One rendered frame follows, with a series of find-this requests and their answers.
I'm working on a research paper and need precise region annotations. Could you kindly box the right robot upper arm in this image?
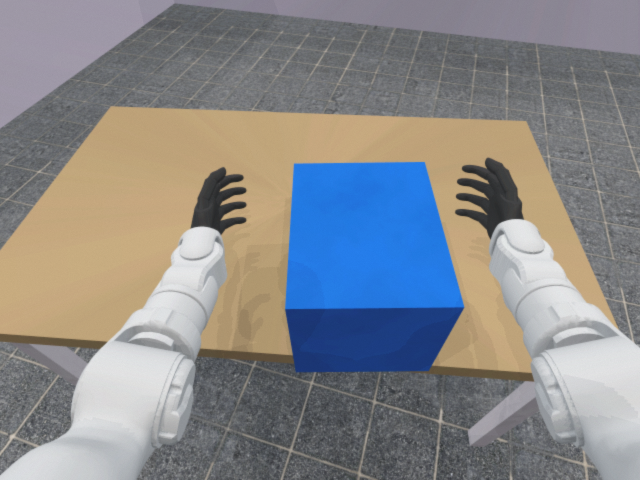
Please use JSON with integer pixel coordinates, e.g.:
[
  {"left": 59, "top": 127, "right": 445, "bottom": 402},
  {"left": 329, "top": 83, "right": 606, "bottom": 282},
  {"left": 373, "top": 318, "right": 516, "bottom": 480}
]
[{"left": 531, "top": 336, "right": 640, "bottom": 480}]

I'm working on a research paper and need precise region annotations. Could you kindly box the right robot forearm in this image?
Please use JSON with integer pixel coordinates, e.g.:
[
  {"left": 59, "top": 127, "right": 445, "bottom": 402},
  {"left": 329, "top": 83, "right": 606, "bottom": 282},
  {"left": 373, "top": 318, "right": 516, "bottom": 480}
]
[{"left": 489, "top": 219, "right": 640, "bottom": 360}]

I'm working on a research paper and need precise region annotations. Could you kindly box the carton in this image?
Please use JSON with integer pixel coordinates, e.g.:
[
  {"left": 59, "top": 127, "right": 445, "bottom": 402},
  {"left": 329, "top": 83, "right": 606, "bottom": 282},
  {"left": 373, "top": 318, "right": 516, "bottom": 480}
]
[{"left": 285, "top": 162, "right": 464, "bottom": 372}]

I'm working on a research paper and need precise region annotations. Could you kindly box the robot right hand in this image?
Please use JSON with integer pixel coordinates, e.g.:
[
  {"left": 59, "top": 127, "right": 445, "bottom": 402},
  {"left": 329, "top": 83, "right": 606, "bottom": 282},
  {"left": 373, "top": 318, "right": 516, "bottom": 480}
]
[{"left": 455, "top": 158, "right": 524, "bottom": 239}]

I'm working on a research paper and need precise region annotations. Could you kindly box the left robot upper arm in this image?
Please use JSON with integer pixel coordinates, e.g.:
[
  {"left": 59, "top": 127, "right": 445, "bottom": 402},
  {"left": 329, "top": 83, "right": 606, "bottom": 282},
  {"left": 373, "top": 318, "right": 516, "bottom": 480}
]
[{"left": 0, "top": 341, "right": 196, "bottom": 480}]

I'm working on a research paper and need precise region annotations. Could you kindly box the robot left hand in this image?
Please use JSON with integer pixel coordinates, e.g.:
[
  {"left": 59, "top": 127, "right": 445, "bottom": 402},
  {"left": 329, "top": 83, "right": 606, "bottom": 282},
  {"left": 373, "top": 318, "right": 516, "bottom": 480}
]
[{"left": 190, "top": 167, "right": 247, "bottom": 235}]

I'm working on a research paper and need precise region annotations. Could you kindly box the left robot forearm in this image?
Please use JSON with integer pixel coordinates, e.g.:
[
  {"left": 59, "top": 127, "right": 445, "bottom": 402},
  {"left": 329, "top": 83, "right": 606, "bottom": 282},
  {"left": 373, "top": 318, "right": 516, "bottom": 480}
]
[{"left": 71, "top": 227, "right": 227, "bottom": 425}]

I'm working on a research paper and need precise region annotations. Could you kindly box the table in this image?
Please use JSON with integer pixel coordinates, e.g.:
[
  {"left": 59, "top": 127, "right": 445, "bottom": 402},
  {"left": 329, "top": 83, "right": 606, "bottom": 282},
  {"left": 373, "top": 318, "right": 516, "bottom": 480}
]
[{"left": 0, "top": 106, "right": 619, "bottom": 447}]

